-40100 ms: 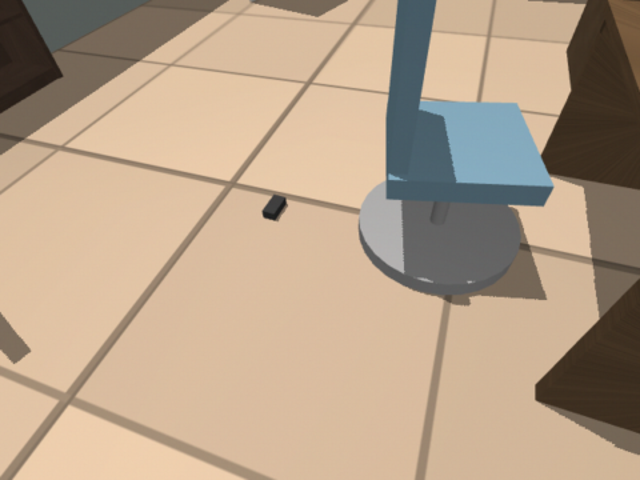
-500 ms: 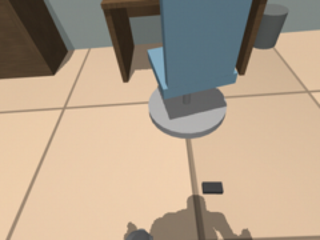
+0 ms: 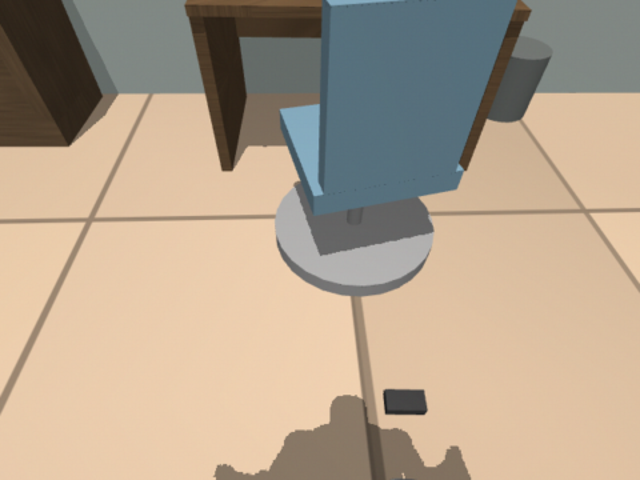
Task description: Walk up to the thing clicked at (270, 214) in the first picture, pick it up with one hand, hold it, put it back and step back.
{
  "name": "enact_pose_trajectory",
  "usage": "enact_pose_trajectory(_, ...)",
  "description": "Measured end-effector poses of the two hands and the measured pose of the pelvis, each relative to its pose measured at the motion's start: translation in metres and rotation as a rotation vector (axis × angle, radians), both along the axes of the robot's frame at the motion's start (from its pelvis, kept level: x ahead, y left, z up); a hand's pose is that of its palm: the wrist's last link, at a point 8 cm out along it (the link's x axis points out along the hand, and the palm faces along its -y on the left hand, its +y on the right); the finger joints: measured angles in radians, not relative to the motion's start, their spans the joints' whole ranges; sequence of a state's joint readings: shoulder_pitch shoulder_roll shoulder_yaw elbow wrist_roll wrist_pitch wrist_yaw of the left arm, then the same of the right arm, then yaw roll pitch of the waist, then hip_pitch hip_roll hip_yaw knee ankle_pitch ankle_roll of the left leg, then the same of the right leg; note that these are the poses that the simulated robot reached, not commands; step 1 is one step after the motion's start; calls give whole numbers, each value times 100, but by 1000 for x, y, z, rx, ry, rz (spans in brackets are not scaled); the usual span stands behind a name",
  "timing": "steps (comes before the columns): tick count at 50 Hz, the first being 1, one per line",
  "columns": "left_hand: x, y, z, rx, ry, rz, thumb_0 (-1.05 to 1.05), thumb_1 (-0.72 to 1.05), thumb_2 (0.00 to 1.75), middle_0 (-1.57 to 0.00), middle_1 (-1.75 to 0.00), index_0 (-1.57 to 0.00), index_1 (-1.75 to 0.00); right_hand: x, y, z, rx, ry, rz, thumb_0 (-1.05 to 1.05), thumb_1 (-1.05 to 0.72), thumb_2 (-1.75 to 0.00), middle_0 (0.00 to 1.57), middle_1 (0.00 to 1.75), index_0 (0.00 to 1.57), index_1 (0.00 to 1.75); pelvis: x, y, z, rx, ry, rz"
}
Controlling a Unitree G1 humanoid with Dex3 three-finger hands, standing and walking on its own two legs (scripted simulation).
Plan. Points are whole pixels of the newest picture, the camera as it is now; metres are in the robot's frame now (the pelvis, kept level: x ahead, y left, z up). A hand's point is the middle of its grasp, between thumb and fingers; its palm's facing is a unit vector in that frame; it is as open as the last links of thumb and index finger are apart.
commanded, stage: walk up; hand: right
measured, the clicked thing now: (404, 402) +0.46 -0.26 -0.74
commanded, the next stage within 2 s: stand in 1.48 s
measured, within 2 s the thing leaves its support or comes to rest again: neither
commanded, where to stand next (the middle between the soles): +0.08 -0.03 m, yaw +1 degrees
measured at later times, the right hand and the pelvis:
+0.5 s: hand out of the picture +0.09 -0.28 -0.14, palm faces -0.02 +0.94 -0.35, open 7.4 cm; pelvis +0.04 -0.02 +0.01, yaw +0 degrees
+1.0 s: hand out of the picture +0.14 -0.26 -0.14, palm faces -0.06 +0.94 -0.33, open 7.4 cm; pelvis +0.05 -0.02 +0.02, yaw +1 degrees
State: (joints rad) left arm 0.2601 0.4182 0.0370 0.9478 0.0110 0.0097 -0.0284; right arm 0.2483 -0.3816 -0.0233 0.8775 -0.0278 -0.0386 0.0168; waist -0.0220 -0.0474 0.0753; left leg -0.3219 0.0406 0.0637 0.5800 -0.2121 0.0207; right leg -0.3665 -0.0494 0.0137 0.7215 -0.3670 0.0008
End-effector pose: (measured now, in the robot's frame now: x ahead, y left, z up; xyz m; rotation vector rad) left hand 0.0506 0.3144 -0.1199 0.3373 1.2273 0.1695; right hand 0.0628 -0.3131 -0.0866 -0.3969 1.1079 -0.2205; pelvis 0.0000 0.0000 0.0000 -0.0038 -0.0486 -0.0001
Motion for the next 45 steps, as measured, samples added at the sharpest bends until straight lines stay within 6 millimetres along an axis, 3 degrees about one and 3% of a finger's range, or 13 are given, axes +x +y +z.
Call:
enact_pose_trajectory(4,-3,-8,5,51,13,19,1,91,90,-20,-30,-21,-30,8,-14,-22,35,17,-27,1,-90,-90,21,30,21,30,5,-13,-7,-9,-10,-3)
enact_pose_trajectory(7,-2,-17,14,60,11,30,1,91,90,-20,-30,-21,-30,13,-14,-30,76,47,-34,1,-90,-90,21,30,21,30,11,-20,-3,2,2,-1)
enact_pose_trajectory(12,18,-28,20,52,0,15,1,91,90,-21,-30,-21,-30,15,-13,-38,102,88,-37,1,-91,-90,21,30,21,30,18,-22,1,13,11,5)
enact_pose_trajectory(22,79,-47,19,-10,-87,-16,1,90,90,-21,-30,-21,-30,18,-12,-25,89,130,-56,1,-90,-90,21,30,21,30,32,-24,10,17,11,4)
enact_pose_trajectory(28,102,-49,19,-34,-119,-13,1,90,90,-21,-30,-21,-30,30,-14,-13,62,118,-59,1,-90,-90,21,30,21,30,38,-23,14,10,11,7)
enact_pose_trajectory(35,99,-42,19,-31,-94,10,1,91,90,-21,-30,-21,-30,48,-12,-8,54,97,-47,1,-90,-90,21,30,21,30,42,-21,17,5,10,12)
enact_pose_trajectory(45,67,-30,20,-6,-22,69,1,91,90,-21,-30,-21,-30,68,1,-11,79,92,-10,1,-90,-90,21,30,21,30,45,-19,19,2,9,21)
